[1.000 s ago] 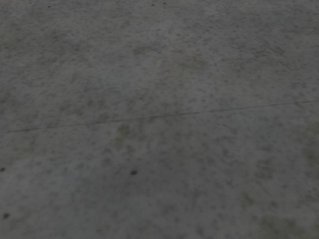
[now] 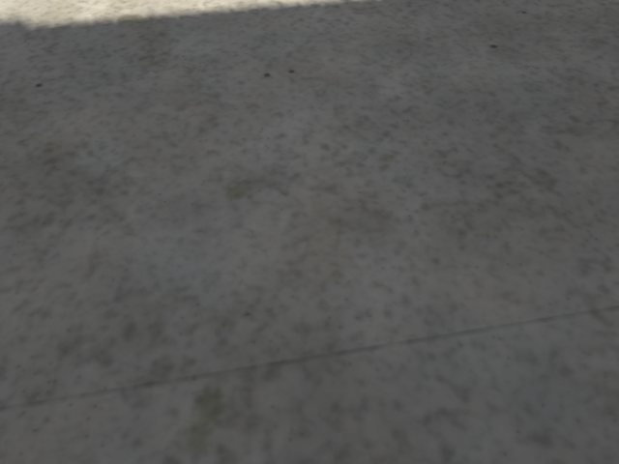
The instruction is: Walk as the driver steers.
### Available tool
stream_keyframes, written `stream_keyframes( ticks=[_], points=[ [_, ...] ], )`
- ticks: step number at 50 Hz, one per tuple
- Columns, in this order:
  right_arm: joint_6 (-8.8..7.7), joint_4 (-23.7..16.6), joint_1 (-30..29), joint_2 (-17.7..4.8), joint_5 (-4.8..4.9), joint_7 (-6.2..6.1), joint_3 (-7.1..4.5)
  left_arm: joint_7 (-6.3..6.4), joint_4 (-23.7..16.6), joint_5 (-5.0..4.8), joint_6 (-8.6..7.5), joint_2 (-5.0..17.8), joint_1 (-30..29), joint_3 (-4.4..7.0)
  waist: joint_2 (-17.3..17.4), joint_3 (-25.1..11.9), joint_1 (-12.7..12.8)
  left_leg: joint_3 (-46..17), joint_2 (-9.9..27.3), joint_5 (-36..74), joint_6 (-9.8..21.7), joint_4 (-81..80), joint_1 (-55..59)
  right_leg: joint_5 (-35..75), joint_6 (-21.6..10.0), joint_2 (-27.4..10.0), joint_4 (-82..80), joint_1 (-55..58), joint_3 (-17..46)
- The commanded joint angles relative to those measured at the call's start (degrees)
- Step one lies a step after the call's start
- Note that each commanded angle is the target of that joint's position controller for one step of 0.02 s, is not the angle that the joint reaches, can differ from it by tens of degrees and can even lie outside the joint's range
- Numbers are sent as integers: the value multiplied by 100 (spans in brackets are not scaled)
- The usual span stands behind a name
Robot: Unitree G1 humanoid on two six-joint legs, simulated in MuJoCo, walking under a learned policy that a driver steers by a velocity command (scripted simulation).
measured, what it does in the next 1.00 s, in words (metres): walks ahead: right foot, then left foot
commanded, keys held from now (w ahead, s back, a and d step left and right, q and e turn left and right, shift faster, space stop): w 0.22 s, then no key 0.78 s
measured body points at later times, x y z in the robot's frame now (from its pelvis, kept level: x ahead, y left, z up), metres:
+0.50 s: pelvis +0.24 -0.08 +0.00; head +0.28 -0.10 +0.45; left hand +0.33 +0.17 -0.12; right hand +0.32 -0.34 -0.15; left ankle +0.23 +0.07 -0.68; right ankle +0.29 -0.16 -0.74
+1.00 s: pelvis +0.31 -0.06 -0.01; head +0.32 -0.06 +0.44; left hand +0.35 +0.18 -0.16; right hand +0.37 -0.31 -0.15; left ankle +0.32 +0.06 -0.74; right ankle +0.30 -0.16 -0.74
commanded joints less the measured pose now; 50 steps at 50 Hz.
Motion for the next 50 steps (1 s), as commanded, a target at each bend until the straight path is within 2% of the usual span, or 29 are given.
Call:
stream_keyframes(
  ticks=[1, 5, 8, 10, 11, 12, 13, 14, 15, 16, 17, 18, 19, 20, 21, 23, 25, 26, 29, 31, 33, 34, 35, 36, 37, 38, 39, 43, 50],
  points=[
    [-100, -318, -236, -762, 10, -113, -122, 37, -243, 71, 21, 256, 190, 73, 426, 311, 268, -1182, 1602, 416, 982, -1164, -607, 926, 154, -238, -832, -107, 10],
    [-25, -218, 226, -922, 102, -196, -150, -35, -482, 16, -44, 162, -738, 34, 439, 310, -70, -903, 1511, 488, 725, -1062, -117, 1757, 201, 29, -2478, 98, -218],
    [37, -89, 540, -970, 148, -199, -167, -131, -646, -44, -61, 190, -1238, 12, 496, 415, -263, -944, 1692, 329, 695, -868, 414, 1602, 198, 143, -3049, 105, -267],
    [96, -27, 639, -976, 153, -210, -184, -209, -766, -58, -97, 255, -1424, 18, 525, 464, -270, -1029, 1883, 339, 642, -639, 830, 1226, 80, 189, -3327, 65, -243],
    [126, -17, 629, -1005, 154, -217, -201, -243, -799, -60, -123, 310, -1409, 32, 554, 444, -218, -1078, 1964, 417, 601, -499, 980, 989, -2, 224, -3446, 164, -254],
    [168, -19, 550, -1025, 139, -228, -209, -261, -788, -37, -152, 387, -1254, 65, 610, 395, -88, -1077, 1964, 992, 514, -216, 1070, 809, -84, 321, -3609, 445, -298],
    [216, -40, 429, -1040, 124, -240, -208, -263, -689, 8, -181, 507, -843, 135, 648, 148, 173, -940, 1816, 2072, 376, 355, 1103, 807, -188, 519, -3801, 1066, -451],
    [254, -69, 407, -925, 86, -249, -162, -245, -426, 59, -209, 759, -5, 269, 578, -400, 529, -710, 1455, 2940, 194, 1392, 979, 1214, -346, 661, -3923, 2170, -557],
    [234, -249, 399, -714, -15, -265, -55, -211, -223, 173, -232, 1246, 1019, 385, 38, -1342, 831, -390, 1040, 1792, -92, 3088, -62, 2980, -732, -330, -3596, 3925, 398],
    [124, -158, 1292, 60, -40, -215, 175, -218, -127, 225, -156, 1665, 1301, 451, -1584, -2105, 495, -224, 21, -2294, -536, 5189, -2265, 4307, -1823, -1779, -3775, 5915, 2539],
    [21, 22, 1328, -528, 73, -192, 47, -236, -111, 132, -111, 1113, 1494, 337, -999, -2499, 700, -1228, 126, -2912, -538, 6020, -2535, 4093, -1901, -1738, -4055, 5820, 3056],
    [0, -131, 780, -841, 209, -196, -49, -224, -221, 91, -105, 870, 904, 243, -659, -1660, 573, -1162, 416, -2576, -494, 6105, -2865, 4286, -1598, -1516, -4071, 5075, 2086],
    [30, -231, 350, -818, 189, -238, -54, -218, -335, 82, -100, 693, 340, 173, -191, -1210, 413, -944, 736, -2160, -527, 5798, -2793, 4387, -1375, -1201, -4202, 4347, 1420],
    [99, -279, 103, -791, 117, -294, -95, -224, -369, 79, -100, 536, 8, 119, 26, -846, 272, -833, 916, -1870, -568, 5393, -2613, 4316, -1242, -980, -4419, 3688, 1051],
    [189, -285, 141, -705, 86, -319, -112, -227, -336, 121, -102, 415, -143, 77, -53, -719, 81, -807, 1050, -1648, -577, 5033, -2195, 4245, -1141, -792, -4626, 3176, 756],
    [323, -207, 376, -303, 59, -335, -47, -229, -202, 233, -120, 340, -181, 43, -181, -684, -124, -710, 1025, -1293, -632, 4278, -1497, 4598, -1141, -575, -4806, 2577, 305],
    [381, -252, 236, -248, 35, -376, -29, -176, -131, 263, -102, 508, -287, 73, -297, -692, -195, -622, 954, -1030, -685, 3424, -1179, 4821, -1160, -471, -4841, 2350, 2],
    [411, -278, 96, -256, 18, -390, -21, -145, -101, 243, -76, 580, -313, 88, -330, -738, -169, -593, 931, -827, -691, 3049, -1027, 4712, -1140, -439, -4843, 2322, -83],
    [539, -296, -213, -412, 21, -411, -64, -86, 52, 176, 29, 688, -173, 104, -354, -768, -36, -564, 892, -371, -695, 2449, -734, 3502, -1101, -481, -4960, 2298, -13],
    [603, -311, -414, -466, 19, -425, -99, -66, 137, 157, 94, 621, -158, 80, -332, -551, 12, -572, 906, -361, -625, 2065, -594, 2151, -1054, -484, -5042, 2145, 133],
    [603, -269, -481, -463, -32, -437, -127, -53, 203, 72, 151, 504, -179, 42, -226, -332, -50, -463, 844, -28, -475, 1223, -214, 685, -831, -266, -4931, 1972, 173],
    [601, -259, -513, -537, -86, -445, -147, -55, 283, 60, 164, 403, -1, 10, -81, -223, -22, -580, 950, 356, -398, 873, -18, 91, -614, -94, -4855, 1904, 193],
    [591, -261, -467, -683, -101, -462, -172, -54, 325, 112, 168, 325, 143, -14, 135, -188, 72, -836, 1225, 870, -293, 793, 183, -427, -406, 117, -4660, 1795, 137],
    [604, -262, -600, -1005, -22, -487, -239, -62, 396, 163, 161, 342, 569, 21, 754, -110, 448, -943, 1384, 1075, -131, 924, 296, -844, -237, 537, -4556, 1564, -111],
    [597, -166, -690, -811, 51, -453, -236, -12, 427, 160, 219, 227, 565, -1, 1107, -63, 423, -936, 1248, -51, -90, 736, -265, -667, -110, 730, -4511, 1979, -440],
    [571, -153, -758, -544, 46, -422, -190, 33, 430, 146, 277, 323, 344, 18, 918, 113, 311, -911, 1106, -463, -180, 591, -601, -505, -40, 731, -4400, 2204, -493],
    [539, -130, -829, -473, 5, -414, -169, 72, 418, 126, 329, 313, 248, 23, 825, 113, 312, -862, 1065, -393, -272, 572, -689, -349, -43, 685, -4356, 2322, -477],
    [448, 36, -729, -494, 30, -418, -186, 80, 524, 134, 376, 301, 263, 34, 586, -95, 242, -713, 953, 475, -328, 845, -279, 198, -86, 595, -4275, 2452, -409],
    [502, 236, -697, -471, 49, -445, -185, 79, 714, 95, 418, 214, 297, 41, 321, -118, 192, -634, 884, 828, -292, 993, -104, 613, -40, 571, -4156, 2590, -425]
  ],
)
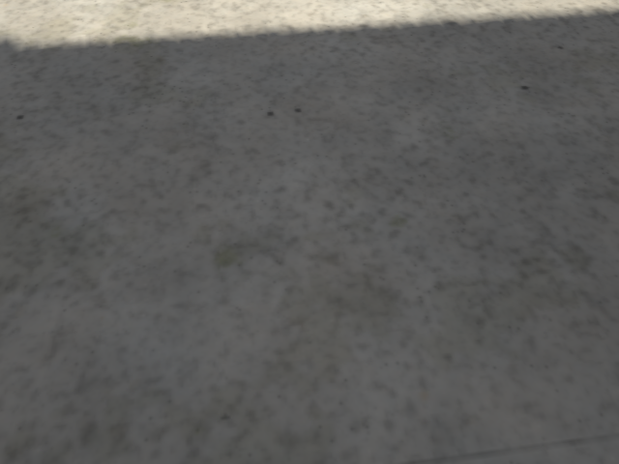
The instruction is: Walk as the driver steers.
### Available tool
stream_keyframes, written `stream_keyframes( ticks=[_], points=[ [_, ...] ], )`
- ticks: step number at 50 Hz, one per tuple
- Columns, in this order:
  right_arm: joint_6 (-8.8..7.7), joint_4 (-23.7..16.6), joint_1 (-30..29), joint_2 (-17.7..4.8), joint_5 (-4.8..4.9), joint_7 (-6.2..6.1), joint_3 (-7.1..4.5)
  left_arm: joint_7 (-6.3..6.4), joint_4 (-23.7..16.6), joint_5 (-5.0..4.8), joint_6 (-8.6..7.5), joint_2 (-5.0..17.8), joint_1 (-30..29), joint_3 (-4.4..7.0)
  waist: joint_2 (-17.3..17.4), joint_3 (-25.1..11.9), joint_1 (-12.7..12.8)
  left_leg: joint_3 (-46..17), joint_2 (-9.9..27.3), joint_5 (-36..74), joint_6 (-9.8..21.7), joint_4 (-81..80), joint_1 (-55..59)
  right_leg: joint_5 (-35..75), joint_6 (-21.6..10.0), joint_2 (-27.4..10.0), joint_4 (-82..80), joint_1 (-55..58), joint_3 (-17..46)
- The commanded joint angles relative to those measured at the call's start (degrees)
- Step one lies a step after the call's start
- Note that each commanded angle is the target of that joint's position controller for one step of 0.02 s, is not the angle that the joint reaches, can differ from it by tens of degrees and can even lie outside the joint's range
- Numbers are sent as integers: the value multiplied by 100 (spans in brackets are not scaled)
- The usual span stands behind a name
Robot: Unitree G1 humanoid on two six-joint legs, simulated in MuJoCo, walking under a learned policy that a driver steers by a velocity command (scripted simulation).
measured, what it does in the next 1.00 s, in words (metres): walks ahead: left foot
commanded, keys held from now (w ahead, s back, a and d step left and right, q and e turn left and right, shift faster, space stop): no key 0.24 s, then w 0.76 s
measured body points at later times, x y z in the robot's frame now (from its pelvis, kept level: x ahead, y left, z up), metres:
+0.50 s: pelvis +0.04 +0.03 +0.00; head +0.04 +0.04 +0.45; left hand +0.01 +0.28 -0.16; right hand +0.10 -0.23 -0.14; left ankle +0.05 +0.14 -0.71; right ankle -0.01 -0.10 -0.74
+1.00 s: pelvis +0.25 +0.05 -0.01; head +0.28 +0.06 +0.44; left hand +0.48 +0.26 -0.11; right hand +0.14 -0.19 -0.14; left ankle +0.08 +0.15 -0.74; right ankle +0.44 -0.09 -0.70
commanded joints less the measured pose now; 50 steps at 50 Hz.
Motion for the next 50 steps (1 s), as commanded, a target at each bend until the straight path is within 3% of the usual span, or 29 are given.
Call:
stream_keyframes(
  ticks=[1, 12, 13, 14, 16, 17, 18, 20, 22, 24, 25, 27, 28, 29, 30, 31, 32, 33, 35, 37, 42, 46, 50],
  points=[
    [-20, -113, 82, -624, 7, -25, -109, 22, -93, -10, -16, 455, 204, 87, 73, -278, -3, -187, 207, 1495, 290, -300, 395, 1026, -91, -272, -378, -65, 247],
    [64, 95, 77, -504, 0, -38, -98, 63, 144, -14, 12, 396, 319, 71, 17, -38, -16, -109, 109, 1169, 234, -398, 387, 799, -64, -316, -459, -120, 289],
    [74, 180, 196, -432, -3, -36, -84, 65, 228, -15, 18, 354, 449, 65, -9, -159, -14, -15, 24, 572, 239, -392, 436, 164, -91, -278, -524, -71, 261],
    [84, 220, 237, -461, 35, -39, -105, 75, 260, -61, 35, 466, 503, 110, -103, -42, 6, 153, -145, -423, 276, -215, 261, -833, -198, -269, -579, -145, 318],
    [27, 111, 51, -489, 73, -40, -126, 98, 222, -146, 12, 753, 628, 209, -443, 425, 128, 331, -287, -1787, 359, 322, -586, -2768, -595, -780, -1053, -314, 1091],
    [-61, -7, -160, -374, 92, -15, -102, 95, 244, -175, -48, 904, 856, 260, -752, 581, 233, 471, -303, -1569, 365, 888, -1040, -3326, -889, -1343, -1519, -163, 1883],
    [-151, -101, -310, -274, 110, 32, -77, 91, 250, -183, -120, 1088, 897, 333, -1000, 762, 268, 400, -136, -1169, 411, 1501, -1305, -3436, -1208, -1926, -1875, -182, 2674],
    [-284, -219, -500, -378, 157, 117, -119, 65, 191, -89, -280, 968, 855, 326, -828, 894, 267, 17, 250, -1456, 524, 2394, -2056, -2702, -1410, -2323, -2015, 107, 3117],
    [-373, -240, -461, -451, 207, 176, -149, 15, 74, -154, -361, 867, 650, 313, -593, 714, 154, -65, 454, -1457, 594, 1974, -2163, -1876, -1146, -2097, -1872, 483, 2569],
    [-425, -155, -324, -382, 197, 205, -167, -21, 16, -215, -342, 935, 446, 332, -577, 495, 4, 344, 228, -989, 540, 931, -1065, -1217, -866, -1571, -1674, 62, 1653],
    [-430, -4, 3, -298, 174, 222, -175, -40, 6, -246, -307, 992, 355, 346, -560, 380, -183, 655, -6, -429, 476, 427, -208, -1111, -795, -1330, -1450, -405, 1255],
    [-371, 410, 1010, -376, 148, 222, -277, -56, 0, -246, -267, 936, 384, 330, -407, 74, -538, 872, -368, 11, 364, 158, 1270, -853, -676, -987, -716, -1184, 868],
    [-367, 530, 1621, -592, 134, 203, -355, -65, -89, -215, -295, 715, 162, 261, 178, -38, -821, 36, 156, -308, 552, -310, 1876, -249, -423, -671, 568, -1686, 440],
    [-386, 535, 2243, -1230, 108, 169, -459, -69, -292, -113, -352, 275, 77, 151, 1776, -340, -886, -2313, 1593, -766, 1154, -1346, 2502, -912, -17, -137, 2863, -2692, -210],
    [-496, 559, 2326, -1252, -3, 247, -387, -71, -442, -229, -442, 210, 9, 146, 1814, -458, -797, -4213, 2270, -1894, 1845, -2053, 2425, -1656, -93, 87, 4160, -3481, 552],
    [-592, 401, 1710, -983, 13, 268, -270, -97, -521, -357, -515, 442, -179, 184, 1024, 81, -525, -3908, 2261, -2358, 1750, -2021, 2114, -1229, -258, -340, 4728, -4076, 833],
    [-640, 245, 1263, -720, 22, 305, -176, -128, -531, -358, -559, 579, -232, 206, 651, 291, -369, -3130, 1969, -2042, 1477, -1995, 1832, -552, -376, -578, 4711, -4128, 815],
    [-647, 119, 911, -683, 14, 342, -124, -108, -460, -291, -571, 600, -169, 240, 401, 311, -196, -2480, 1701, -1317, 1264, -2049, 1527, -35, -394, -745, 4390, -3873, 759],
    [-612, 85, 899, -500, -9, 341, -45, -114, -403, -197, -520, 678, -134, 316, 446, 293, -77, -1507, 1310, -57, 1012, -2142, 1195, 472, -313, -897, 3702, -3296, 663],
    [-584, 163, 1282, -550, -38, 274, -31, -138, -432, -169, -444, 536, -293, 313, 442, 265, -123, -1035, 1156, 906, 1033, -2179, 1251, 769, -173, -846, 3283, -3231, 475],
    [-519, 94, 1562, -754, -43, 126, -52, -205, -854, -159, -401, 316, -1482, 217, 388, 447, -325, -480, 1047, 1567, 1043, -2375, 1169, 1711, 17, -678, 1564, -3162, 279],
    [-486, 162, 1901, -753, 25, 110, -87, -322, -1068, -200, -424, 336, -2141, 154, 401, 660, -475, -253, 1143, 1557, 1054, -2409, 1474, 1974, -56, -541, 792, -3005, 149],
    [-401, 169, 1878, -870, 55, 96, -170, -461, -1268, -219, -510, 468, -2356, 154, 491, 606, -316, -113, 1387, 2626, 966, -1903, 2122, 1481, -324, -410, 332, -2706, 86]
  ],
)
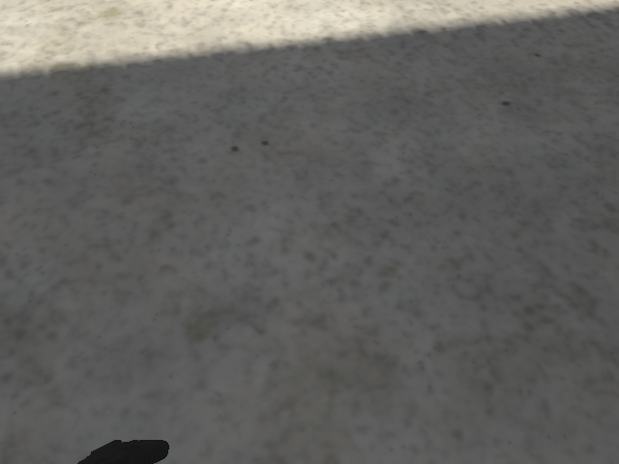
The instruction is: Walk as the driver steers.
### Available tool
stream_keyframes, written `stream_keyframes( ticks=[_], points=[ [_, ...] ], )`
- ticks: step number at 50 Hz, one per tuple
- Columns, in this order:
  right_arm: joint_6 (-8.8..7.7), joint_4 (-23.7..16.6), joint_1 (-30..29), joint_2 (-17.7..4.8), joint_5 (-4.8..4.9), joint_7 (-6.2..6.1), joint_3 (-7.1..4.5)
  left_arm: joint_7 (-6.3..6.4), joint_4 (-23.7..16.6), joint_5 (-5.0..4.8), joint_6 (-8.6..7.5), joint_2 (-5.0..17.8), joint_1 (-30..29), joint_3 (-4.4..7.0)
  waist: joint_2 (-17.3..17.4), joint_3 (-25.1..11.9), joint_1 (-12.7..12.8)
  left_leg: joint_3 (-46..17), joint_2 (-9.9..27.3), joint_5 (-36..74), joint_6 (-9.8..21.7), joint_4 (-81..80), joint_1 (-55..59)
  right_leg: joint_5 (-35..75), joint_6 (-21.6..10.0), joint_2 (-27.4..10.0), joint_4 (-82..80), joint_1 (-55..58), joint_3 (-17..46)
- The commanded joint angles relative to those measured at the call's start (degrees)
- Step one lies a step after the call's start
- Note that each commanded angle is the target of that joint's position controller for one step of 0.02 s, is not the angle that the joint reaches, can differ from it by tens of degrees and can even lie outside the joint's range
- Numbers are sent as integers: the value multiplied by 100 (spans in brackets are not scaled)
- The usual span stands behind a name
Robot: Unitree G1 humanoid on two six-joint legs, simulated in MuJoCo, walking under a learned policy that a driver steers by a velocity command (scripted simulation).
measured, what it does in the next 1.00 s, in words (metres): walks ahead: right foot, then left foot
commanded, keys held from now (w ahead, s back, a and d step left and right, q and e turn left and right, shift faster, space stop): w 1.00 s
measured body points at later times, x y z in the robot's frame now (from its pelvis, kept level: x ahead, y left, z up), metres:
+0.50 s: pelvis +0.29 -0.03 +0.01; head +0.31 -0.02 +0.46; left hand +0.26 +0.23 -0.13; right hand +0.48 -0.27 -0.09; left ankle +0.49 +0.14 -0.68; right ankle +0.21 -0.12 -0.73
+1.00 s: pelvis +0.57 +0.04 +0.02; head +0.59 +0.04 +0.47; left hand +0.74 +0.29 -0.10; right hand +0.56 -0.22 -0.12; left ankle +0.51 +0.12 -0.73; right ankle +0.76 -0.15 -0.67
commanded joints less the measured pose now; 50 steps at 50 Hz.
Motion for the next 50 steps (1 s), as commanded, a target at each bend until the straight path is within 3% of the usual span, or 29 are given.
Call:
stream_keyframes(
  ticks=[1, 2, 3, 4, 5, 6, 7, 8, 9, 11, 12, 14, 18, 22, 26, 29, 30, 31, 32, 33, 34, 35, 36, 37, 38, 40, 42, 45, 50],
  points=[
    [30, -152, 93, -1026, 17, -35, -222, -81, -476, -8, -141, 528, -474, 113, 798, 460, 404, -465, 1653, 4243, 738, 451, -170, -414, -235, 226, -250, 320, -156],
    [62, -182, 7, -1113, 7, -36, -253, -64, -367, -1, -146, 719, 19, 209, 963, 78, 687, -395, 1619, 5402, 673, 1049, -133, -567, -346, 448, -209, 1061, -308],
    [101, -228, -116, -1080, -10, -30, -237, -26, -59, -12, -134, 973, 1057, 357, 987, -499, 1197, -204, 1381, 6010, 526, 2186, -434, -499, -518, 626, -275, 2368, -407],
    [98, -372, -220, -971, -62, -8, -174, 33, 212, 43, -108, 1312, 2195, 479, 699, -1270, 1622, -120, 1138, 4720, 347, 3864, -1813, -595, -840, -181, -53, 4328, 530],
    [-27, -452, 492, -123, -19, 79, 54, 49, 372, 171, -79, 1760, 2872, 555, -908, -2340, 1199, -229, -24, 668, -52, 6254, -4062, -2027, -1803, -1778, -724, 6346, 3569],
    [-222, -375, 231, -382, 116, 126, 2, 47, 402, 163, -70, 1317, 2797, 404, -922, -2495, 1318, -1194, -142, -1066, 96, 7138, -4681, -2353, -1756, -1889, -1615, 6264, 4714],
    [-307, -617, -393, -777, 261, 131, -116, 45, 328, 97, -101, 1028, 2168, 313, -783, -1475, 1178, -1050, 224, -787, 201, 7376, -5223, -2114, -1420, -1682, -1688, 5451, 3721],
    [-336, -730, -791, -885, 260, 81, -135, 34, 180, 89, -135, 777, 1583, 225, -217, -923, 976, -876, 566, -215, 252, 7127, -5052, -1483, -1221, -1481, -1810, 4391, 2831],
    [-301, -751, -953, -879, 176, 16, -197, -2, 148, 153, -176, 593, 1237, 168, 98, -585, 750, -781, 790, 173, 259, 6747, -4730, -982, -1087, -1270, -1967, 3484, 2235],
    [-111, -715, -656, -621, 109, -35, -228, -45, 239, 228, -215, 380, 1123, 93, -134, -392, 399, -815, 1032, 447, 292, 6260, -4074, -770, -986, -941, -2283, 2566, 1565],
    [-42, -728, -614, -508, 105, -47, -221, -25, 298, 218, -217, 436, 1224, 98, -181, -287, 349, -773, 1074, 449, 272, 6062, -4021, -722, -1029, -888, -2423, 2350, 1394],
    [28, -896, -959, -571, 69, -65, -246, 66, 391, 216, -219, 642, 1438, 123, -179, -26, 329, -701, 1139, 769, 151, 5569, -4316, -624, -1095, -857, -2652, 2150, 1149],
    [9, -1227, -1906, -637, -12, -18, -258, 229, 473, 188, -169, 834, 1922, 152, -70, 162, 550, -615, 1111, 2036, -34, 4093, -4949, -318, -985, -798, -2743, 2556, 875],
    [-28, -1439, -2746, -540, 47, 89, -177, 267, 568, 105, -135, 919, 2372, 166, -91, 289, 827, -336, 809, 2679, -51, 2825, -4686, -309, -817, -701, -2719, 2888, 545],
    [-71, -1679, -3285, -601, 96, 235, -131, 283, 733, 63, -32, 980, 2736, 214, -114, 446, 953, -357, 703, 2263, 67, 2246, -4834, -231, -768, -1034, -2352, 3706, 575],
    [-124, -1683, -2940, -849, 107, 302, -206, 305, 719, 58, 52, 1109, 2593, 279, -283, 211, 633, -217, 482, 1621, 301, 2003, -4126, 891, -606, -1187, -1768, 4049, 578],
    [-136, -1525, -2361, -1019, 91, 294, -304, 305, 680, 57, 83, 1107, 2446, 276, -301, -144, 290, -33, 273, 1565, 423, 1906, -3294, 1881, -494, -1018, -1077, 3997, 402],
    [-137, -1198, -1311, -1323, 70, 257, -459, 303, 625, 89, 104, 939, 2403, 213, -177, -791, -138, -66, 258, 1655, 612, 1996, -1843, 2155, -323, -687, 164, 3504, 153],
    [-113, -1004, -271, -1830, 0, 197, -576, 302, 470, 226, 93, 700, 2546, 106, 761, -1719, -335, -1614, 1507, 1657, 992, 2046, -88, 227, -100, -248, 2198, 2216, -151],
    [-110, -910, -146, -1999, -33, 267, -576, 229, 501, 128, -58, -36, 3210, -83, 2211, -2331, 100, -4391, 2488, 470, 1862, 1045, 1439, -3371, 154, 781, 3834, 112, 324],
    [-134, -978, -361, -1416, 16, 279, -419, 211, 513, -22, -189, 655, 2731, 63, 1424, -1920, -64, -4318, 2272, -24, 1589, 791, 1167, -3372, 31, 437, 4440, -536, 940],
    [-156, -1093, -874, -1158, 31, 260, -341, 202, 338, -106, -263, 901, 2165, 127, 1095, -1181, 0, -3391, 2093, 369, 1324, 755, 414, -2810, -78, 152, 4427, -808, 805],
    [-164, -1199, -1347, -1042, -12, 266, -284, 251, 302, -73, -266, 872, 1921, 134, 534, -817, 202, -2722, 1900, 1088, 1212, 628, -441, -2250, -71, -161, 4166, -521, 665],
    [-173, -1219, -1596, -888, -65, 281, -243, 288, 299, 15, -221, 824, 1812, 181, 428, -525, 359, -2231, 1698, 1552, 1167, 466, -1109, -1938, -50, -333, 3810, -264, 631],
    [-184, -1187, -1646, -763, -119, 293, -198, 288, 312, 36, -140, 731, 1933, 194, 564, -482, 533, -1931, 1559, 1749, 1117, 310, -1466, -1735, -54, -470, 3601, 79, 669],
    [-195, -1078, -1474, -783, -93, 278, -198, 294, 344, 39, -17, 526, 2049, 189, 592, -366, 638, -1578, 1445, 1995, 1180, 62, -1739, -1618, -5, -521, 3238, 221, 597],
    [-199, -1003, -1277, -993, -82, 205, -244, 306, 220, 81, 39, 530, 1719, 204, 493, -164, 623, -1373, 1454, 2247, 1229, -114, -1760, -1221, 101, -556, 2767, -127, 554],
    [-140, -912, -998, -1046, -62, 99, -247, 288, 12, 139, 38, 517, 1114, 219, 447, 7, 497, -1088, 1380, 2412, 1155, -225, -1572, -369, 243, -527, 1825, -546, 505],
    [-98, -751, -558, -1074, -2, 43, -239, 190, -243, 92, -13, 384, 182, 139, 505, 262, 209, -646, 1203, 2188, 973, -312, -1375, 556, 240, -249, 385, -274, 220]
  ],
)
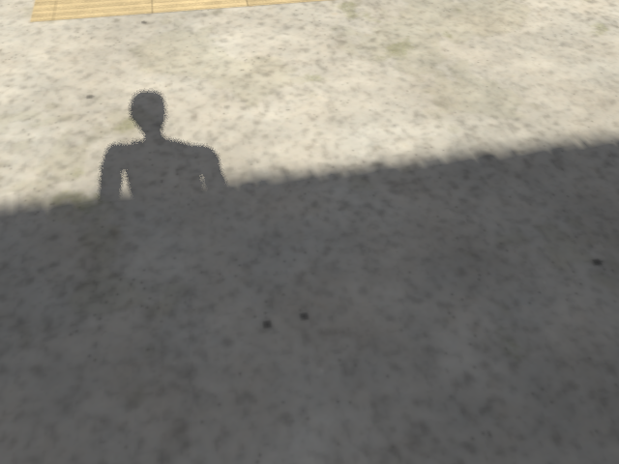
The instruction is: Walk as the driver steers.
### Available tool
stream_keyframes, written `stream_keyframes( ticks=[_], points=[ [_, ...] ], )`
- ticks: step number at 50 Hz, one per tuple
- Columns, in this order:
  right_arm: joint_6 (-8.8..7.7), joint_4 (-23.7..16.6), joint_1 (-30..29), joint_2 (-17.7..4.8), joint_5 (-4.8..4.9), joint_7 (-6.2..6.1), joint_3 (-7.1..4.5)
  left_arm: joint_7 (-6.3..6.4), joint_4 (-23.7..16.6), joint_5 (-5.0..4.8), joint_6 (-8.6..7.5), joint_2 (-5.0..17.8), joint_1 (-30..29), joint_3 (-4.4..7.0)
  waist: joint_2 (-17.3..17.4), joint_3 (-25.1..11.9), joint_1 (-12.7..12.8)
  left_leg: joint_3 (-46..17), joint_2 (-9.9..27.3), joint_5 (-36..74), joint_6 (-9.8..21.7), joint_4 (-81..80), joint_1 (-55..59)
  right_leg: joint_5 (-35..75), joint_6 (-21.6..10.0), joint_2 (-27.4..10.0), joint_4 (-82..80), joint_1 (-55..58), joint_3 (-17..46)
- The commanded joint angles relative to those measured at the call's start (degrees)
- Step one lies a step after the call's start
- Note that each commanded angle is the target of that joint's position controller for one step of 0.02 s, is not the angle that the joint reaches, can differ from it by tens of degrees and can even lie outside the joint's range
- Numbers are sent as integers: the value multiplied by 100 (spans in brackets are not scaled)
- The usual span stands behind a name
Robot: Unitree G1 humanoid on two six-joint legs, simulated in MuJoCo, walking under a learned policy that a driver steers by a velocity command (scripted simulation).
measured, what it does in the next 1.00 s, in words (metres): walks ahead: right foot, then left foot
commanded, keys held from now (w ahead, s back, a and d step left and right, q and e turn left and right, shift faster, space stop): w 1.00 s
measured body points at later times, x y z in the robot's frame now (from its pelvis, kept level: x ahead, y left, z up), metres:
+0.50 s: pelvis +0.29 -0.07 +0.00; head +0.30 -0.08 +0.45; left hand +0.29 +0.19 -0.14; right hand +0.43 -0.34 -0.12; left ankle +0.43 +0.12 -0.67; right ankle +0.27 -0.15 -0.75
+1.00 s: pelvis +0.58 +0.00 +0.00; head +0.60 +0.01 +0.45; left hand +0.70 +0.27 -0.13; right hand +0.61 -0.26 -0.14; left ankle +0.59 +0.08 -0.75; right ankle +0.64 -0.17 -0.67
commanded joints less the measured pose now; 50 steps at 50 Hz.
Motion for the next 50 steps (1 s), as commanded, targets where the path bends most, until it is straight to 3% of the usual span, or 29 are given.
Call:
stream_keyframes(
  ticks=[1, 4, 6, 8, 9, 10, 11, 12, 13, 14, 15, 16, 18, 21, 23, 27, 32, 35, 36, 37, 38, 39, 40, 41, 42, 43, 45, 47, 50],
  points=[
    [-39, -158, 191, -915, 44, -53, -175, -67, -426, -29, -76, 182, -700, -22, 545, 463, -34, -666, 1501, 1296, 713, -489, -136, 395, -2, 175, -648, 39, -206],
    [49, -14, 417, -954, 63, -71, -211, -171, -611, -61, -125, 210, -1082, -56, 565, 612, -112, -682, 1757, 1522, 713, -218, 478, 35, -112, 239, -998, -149, -211],
    [104, 19, 376, -1019, 81, -98, -253, -238, -679, -74, -167, 298, -1075, -42, 634, 565, 2, -699, 1910, 1991, 642, 59, 774, -375, -249, 308, -1165, 21, -239],
    [148, -29, 151, -1128, 89, -111, -290, -248, -557, -65, -194, 543, -487, 68, 819, 161, 379, -593, 1868, 3564, 507, 707, 808, -711, -425, 615, -1252, 1072, -481],
    [178, -63, 17, -1067, 92, -109, -263, -226, -296, -47, -193, 756, 353, 196, 787, -310, 812, -384, 1611, 4266, 371, 1639, 585, -616, -574, 814, -1349, 2216, -633],
    [180, -169, -16, -914, 36, -104, -186, -177, -2, 6, -185, 1107, 1464, 332, 515, -1078, 1210, -190, 1313, 3440, 180, 3124, -451, -480, -869, 265, -1101, 4016, -14],
    [68, -237, 670, -248, -5, -31, 12, -143, 159, 78, -146, 1663, 2236, 466, -863, -1988, 1000, -65, 309, 545, -266, 5510, -2857, -1327, -1818, -1250, -1434, 6327, 2647],
    [-95, -167, 531, -387, 79, 13, 2, -149, 168, 32, -126, 1256, 2228, 312, -1082, -2327, 1038, -944, 65, -2114, -213, 6446, -3675, -1861, -1943, -1534, -2353, 6521, 4089],
    [-190, -338, -25, -847, 244, 38, -127, -141, 87, -21, -141, 949, 1681, 214, -819, -1430, 977, -1026, 447, -1879, -90, 6794, -4240, -2077, -1605, -1327, -2437, 5812, 3264],
    [-218, -448, -432, -920, 273, 12, -137, -134, -65, -8, -150, 721, 1144, 139, -392, -849, 819, -837, 788, -1321, -26, 6585, -4202, -1802, -1396, -1113, -2565, 4870, 2441],
    [-186, -468, -624, -891, 201, -38, -177, -158, -112, 49, -165, 526, 763, 74, -65, -410, 626, -731, 1013, -891, -34, 6179, -3937, -1403, -1281, -894, -2780, 3949, 1861],
    [-101, -444, -528, -817, 140, -79, -218, -178, -117, 109, -197, 374, 581, 22, -149, -235, 401, -775, 1197, -612, -26, 5837, -3532, -1154, -1165, -684, -2967, 3352, 1452],
    [49, -394, -297, -540, 112, -102, -198, -192, -27, 110, -219, 383, 644, 18, -256, -133, 231, -736, 1290, -425, -67, 5484, -3148, -940, -1197, -537, -3260, 2832, 1069],
    [115, -587, -775, -584, 51, -129, -227, -81, 102, 101, -240, 671, 972, 74, -103, 122, 261, -686, 1347, 268, -240, 4699, -3647, -443, -1276, -524, -3493, 2840, 740],
    [101, -718, -1170, -567, 19, -107, -229, -12, 162, 83, -210, 700, 1177, 72, -67, 183, 353, -655, 1321, 915, -316, 4021, -3892, -179, -1192, -461, -3513, 3045, 537],
    [56, -926, -1949, -424, 59, -13, -155, 38, 265, 21, -172, 730, 1546, 60, -95, 331, 596, -408, 1072, 1817, -322, 2726, -3666, -179, -1000, -278, -3548, 3244, 133],
    [-1, -1222, -2690, -447, 119, 154, -80, 60, 503, -23, -47, 798, 2043, 100, -84, 576, 810, -363, 911, 1441, -207, 1980, -3897, -28, -989, -633, -3187, 4220, 161],
    [-53, -1253, -2449, -655, 134, 231, -132, 92, 513, -37, 35, 915, 1928, 160, -246, 388, 531, -262, 720, 808, 17, 1752, -3317, 1069, -839, -804, -2668, 4582, 171],
    [-65, -1147, -2016, -807, 118, 225, -207, 95, 476, -46, 58, 963, 1785, 174, -328, 101, 263, -89, 519, 702, 123, 1693, -2607, 2055, -757, -721, -2182, 4556, 69],
    [-65, -858, -1108, -1050, 96, 197, -344, 92, 437, -42, 84, 864, 1676, 135, -247, -428, -175, 28, 357, 827, 288, 1623, -1362, 2628, -611, -427, -1165, 4276, -154],
    [-59, -610, -14, -1455, 19, 143, -472, 90, 310, 35, 82, 685, 1690, 47, 225, -1266, -527, -926, 1207, 990, 638, 1851, 487, 1403, -417, -101, 518, 3104, -391],
    [-28, -455, 471, -1894, 10, 149, -564, 16, 275, 56, -52, -81, 2395, -175, 1712, -2065, -199, -3695, 2576, -59, 1598, 1287, 2557, -2147, -9, 1014, 2707, 710, -391],
    [-19, -483, 448, -1361, 43, 149, -396, -22, 338, -57, -207, 337, 2112, -90, 1487, -2179, -354, -4481, 2611, -549, 1531, 695, 2610, -3526, -101, 949, 3479, 6, 467],
    [-36, -564, -68, -1111, 63, 130, -313, -39, 144, -201, -297, 722, 1542, 14, 1236, -1317, -296, -3606, 2413, -396, 1237, 635, 1912, -3190, -203, 631, 3665, -431, 434],
    [-46, -689, -549, -955, 33, 123, -254, -5, 58, -210, -322, 733, 1191, 15, 753, -826, -131, -2864, 2205, 136, 1085, 512, 1029, -2655, -228, 313, 3430, -294, 260],
    [-61, -717, -864, -792, -25, 145, -206, 37, 44, -122, -294, 689, 1027, 54, 494, -440, 44, -2357, 2006, 620, 1007, 329, 217, -2309, -213, 126, 3045, -44, 187],
    [-93, -674, -999, -603, -84, 179, -145, 60, 97, -72, -130, 473, 1270, 77, 681, -284, 362, -1837, 1757, 878, 934, -1, -548, -1995, -207, -78, 2581, 579, 224],
    [-112, -588, -855, -750, -43, 144, -176, 76, 85, -55, -22, 315, 1259, 67, 649, -113, 445, -1545, 1717, 992, 1009, -259, -835, -1834, -128, -144, 2161, 571, 154],
    [-92, -493, -591, -957, -33, 29, -225, 81, -134, 23, 11, 358, 636, 87, 515, 119, 344, -1285, 1708, 1114, 1015, -476, -757, -991, 43, -178, 1248, 58, 119]
  ],
)
Keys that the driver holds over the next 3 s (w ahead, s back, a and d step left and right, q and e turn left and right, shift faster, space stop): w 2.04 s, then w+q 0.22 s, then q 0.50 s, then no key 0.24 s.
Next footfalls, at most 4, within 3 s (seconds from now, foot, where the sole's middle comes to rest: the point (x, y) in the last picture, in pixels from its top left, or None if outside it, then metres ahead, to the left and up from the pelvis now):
0.20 right None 0.31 -0.15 -0.78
0.76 left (262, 414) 0.63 0.08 -0.78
1.30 right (358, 300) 0.92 -0.17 -0.78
1.86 left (267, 211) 1.25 0.07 -0.78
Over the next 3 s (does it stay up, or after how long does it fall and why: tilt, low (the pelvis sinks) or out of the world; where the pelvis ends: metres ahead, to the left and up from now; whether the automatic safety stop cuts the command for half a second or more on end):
stays up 1.46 -0.01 -0.01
